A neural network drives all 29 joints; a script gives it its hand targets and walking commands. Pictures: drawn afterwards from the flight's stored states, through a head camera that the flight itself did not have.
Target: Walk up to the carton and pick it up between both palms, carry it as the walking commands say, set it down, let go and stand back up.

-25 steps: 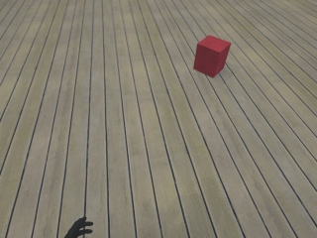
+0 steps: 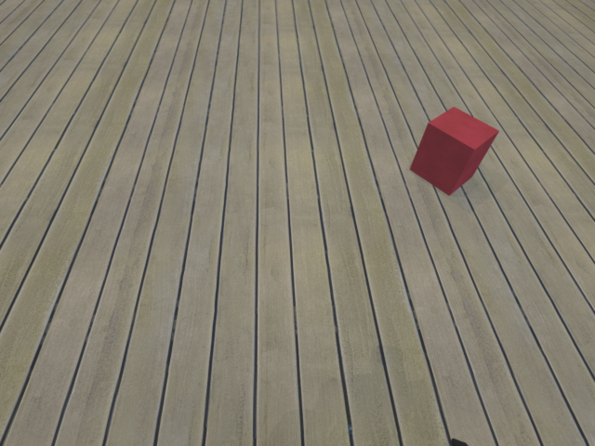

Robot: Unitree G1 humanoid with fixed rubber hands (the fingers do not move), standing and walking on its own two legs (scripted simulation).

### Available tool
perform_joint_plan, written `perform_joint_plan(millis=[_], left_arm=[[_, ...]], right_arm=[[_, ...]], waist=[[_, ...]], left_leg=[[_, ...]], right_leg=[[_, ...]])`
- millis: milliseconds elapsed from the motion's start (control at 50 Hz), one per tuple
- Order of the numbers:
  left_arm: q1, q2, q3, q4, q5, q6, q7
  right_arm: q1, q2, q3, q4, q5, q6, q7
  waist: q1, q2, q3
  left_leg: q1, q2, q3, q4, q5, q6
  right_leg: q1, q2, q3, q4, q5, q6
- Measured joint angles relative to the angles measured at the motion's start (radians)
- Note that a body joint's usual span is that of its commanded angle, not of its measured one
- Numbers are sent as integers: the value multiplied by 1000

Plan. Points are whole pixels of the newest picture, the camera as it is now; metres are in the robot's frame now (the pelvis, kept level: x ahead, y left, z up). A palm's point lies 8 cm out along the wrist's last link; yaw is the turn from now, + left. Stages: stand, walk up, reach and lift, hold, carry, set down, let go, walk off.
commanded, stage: walk up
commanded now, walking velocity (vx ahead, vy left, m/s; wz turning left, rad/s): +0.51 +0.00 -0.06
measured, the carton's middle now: (451, 151) +1.51 -0.67 -0.62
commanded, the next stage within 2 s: none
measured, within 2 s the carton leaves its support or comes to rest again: neither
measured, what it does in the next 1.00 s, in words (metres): walks ahead: right foot, then left foot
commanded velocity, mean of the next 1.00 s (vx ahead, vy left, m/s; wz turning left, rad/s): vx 0.51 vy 0.00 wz -0.06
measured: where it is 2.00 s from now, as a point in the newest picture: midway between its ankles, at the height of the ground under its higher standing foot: (336, 282)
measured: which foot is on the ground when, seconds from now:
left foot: down 0.00-0.38, up 0.40-0.82, down 0.84-1.00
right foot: up 0.00-0.34, down 0.36-0.84, up 0.86-1.00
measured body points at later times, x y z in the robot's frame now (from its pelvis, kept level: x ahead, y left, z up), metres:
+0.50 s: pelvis +0.24 -0.07 +0.01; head +0.27 -0.08 +0.45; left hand +0.36 +0.18 -0.12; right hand +0.24 -0.31 -0.15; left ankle +0.15 +0.07 -0.64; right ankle +0.27 -0.15 -0.73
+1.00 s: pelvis +0.47 -0.02 +0.01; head +0.49 -0.01 +0.46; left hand +0.52 +0.22 -0.14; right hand +0.50 -0.28 -0.13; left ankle +0.50 +0.07 -0.73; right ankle +0.44 -0.17 -0.65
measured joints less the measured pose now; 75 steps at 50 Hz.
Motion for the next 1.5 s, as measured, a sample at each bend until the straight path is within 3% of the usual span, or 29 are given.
perform_joint_plan(millis=[80,160,260,340,380,420,460,500,580,660,780,840,880,920,960,1040,1120,1260,1300,1340,1380,1440,1500], left_arm=[[-126,42,17,-106,15,34,-24],[-228,75,28,-159,13,57,-44],[-328,68,18,-175,5,51,-57],[-365,41,0,-178,12,34,-53],[-367,29,0,-168,18,14,-39],[-340,23,5,-148,20,4,-22],[-279,24,4,-117,19,0,-12],[-207,28,6,-81,13,-6,-5],[-67,40,4,-17,1,-19,6],[55,35,-1,32,0,-22,8],[159,4,-9,76,-2,-15,10],[175,-12,-14,95,-11,-11,10],[124,-19,-12,88,-12,-5,11],[59,-15,-3,56,-8,-4,6],[-11,-2,7,9,-3,0,-7],[-140,35,23,-72,6,24,-30],[-242,59,25,-122,3,41,-48],[-356,46,5,-155,6,31,-52],[-362,40,3,-152,10,12,-39],[-347,29,12,-139,13,-1,-21],[-294,23,7,-117,8,-4,-11],[-202,19,7,-73,-2,-6,-2],[-114,22,3,-42,-8,-10,5]], right_arm=[[161,-19,-6,52,8,-5,-4],[269,-42,-14,87,7,-12,-9],[345,-34,-16,112,-1,-13,-7],[371,-14,-16,113,1,-5,-9],[367,-6,-10,112,6,3,-10],[322,5,0,90,8,8,-12],[264,8,1,59,9,4,-13],[200,2,-5,31,6,5,-9],[76,-35,-20,-4,-1,25,6],[-38,-62,-18,-28,2,41,21],[-136,-26,1,-60,13,39,30],[-133,0,4,-64,2,15,17],[-101,12,2,-51,-6,2,3],[-28,13,4,-21,-5,-4,-3],[58,7,4,21,-1,-8,-8],[210,-9,2,93,4,-18,-13],[310,-17,-1,130,0,-21,-15],[391,-3,0,122,-5,-7,-16],[400,4,7,114,0,1,-17],[357,6,15,90,2,9,-21],[293,3,10,57,10,9,-27],[198,-13,0,17,4,20,-27],[110,-34,-8,-12,-2,49,-22]], waist=[[-64,-3,-9],[-115,-5,-15],[-164,0,-18],[-185,14,-34],[-178,29,-37],[-158,37,-23],[-134,38,-21],[-102,38,-24],[-32,34,-32],[22,31,-31],[64,18,-40],[56,5,-49],[35,-7,-33],[6,-6,-29],[-26,-3,-34],[-83,5,-45],[-132,12,-39],[-189,29,-42],[-185,29,-54],[-164,43,-37],[-138,46,-27],[-90,49,-21],[-37,44,-18]], left_leg=[[93,-9,-1,-73,-17,-5],[193,-11,14,-146,-37,-18],[305,-18,27,-224,-69,-42],[345,-6,23,-203,-138,-80],[301,27,6,-58,-211,-87],[174,33,-73,259,-246,-62],[51,29,-123,491,-222,-46],[-46,42,-136,570,-170,-53],[-179,68,-130,508,-86,-85],[-227,74,-116,328,8,-104],[-157,52,-72,63,84,-77],[-65,27,-43,-24,75,-35],[-57,15,-25,23,34,-13],[-16,9,-17,3,14,-11],[37,2,-15,-51,17,-19],[137,-3,-12,-148,14,-25],[239,0,1,-233,3,-41],[333,22,-4,-253,-81,-97],[292,39,-23,-123,-157,-98],[166,53,-89,182,-220,-60],[45,43,-131,417,-236,-44],[-84,52,-134,521,-188,-52],[-169,69,-109,484,-126,-68]], right_leg=[[-156,-30,8,-40,110,30],[-227,-49,-15,-171,193,29],[-192,-41,-50,-401,220,22],[-112,-14,-86,-541,182,4],[-70,6,-110,-589,251,-34],[-61,20,-123,-543,224,-59],[-10,34,-131,-571,186,-68],[55,46,-140,-633,184,-63],[163,56,-147,-719,170,-62],[251,62,-145,-765,137,-48],[349,61,-136,-783,56,-8],[320,31,-111,-623,-46,8],[182,17,-49,-289,-92,-16],[48,16,-15,-53,-52,-34],[-51,-1,-10,4,30,-32],[-175,-39,-11,-97,156,-11],[-201,-53,-27,-304,230,-2],[-110,-17,-76,-556,192,-11],[-51,-3,-91,-637,239,-44],[-55,13,-104,-586,254,-53],[-21,25,-107,-590,211,-55],[57,38,-115,-648,192,-52],[115,44,-118,-681,177,-53]])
